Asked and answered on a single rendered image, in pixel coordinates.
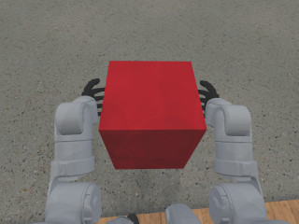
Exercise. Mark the right robot forearm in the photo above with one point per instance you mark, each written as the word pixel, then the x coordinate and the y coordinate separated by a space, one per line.
pixel 233 137

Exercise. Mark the left robot forearm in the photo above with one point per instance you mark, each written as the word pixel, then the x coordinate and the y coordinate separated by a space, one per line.
pixel 73 134

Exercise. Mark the robot left hand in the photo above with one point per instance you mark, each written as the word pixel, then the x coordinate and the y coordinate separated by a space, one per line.
pixel 89 91

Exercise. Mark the robot right thigh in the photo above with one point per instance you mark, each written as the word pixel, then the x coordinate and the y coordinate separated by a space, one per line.
pixel 180 213

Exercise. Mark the carton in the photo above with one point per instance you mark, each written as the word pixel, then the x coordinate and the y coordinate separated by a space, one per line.
pixel 151 116

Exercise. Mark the robot left upper arm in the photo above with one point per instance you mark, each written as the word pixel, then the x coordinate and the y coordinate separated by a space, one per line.
pixel 74 203

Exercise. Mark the left robot foot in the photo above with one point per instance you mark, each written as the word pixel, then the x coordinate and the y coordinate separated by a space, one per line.
pixel 133 218

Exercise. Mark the robot right upper arm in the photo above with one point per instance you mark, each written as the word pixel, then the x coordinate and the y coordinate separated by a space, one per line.
pixel 238 203

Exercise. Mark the robot right hand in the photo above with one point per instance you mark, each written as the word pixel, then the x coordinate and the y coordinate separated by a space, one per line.
pixel 209 94

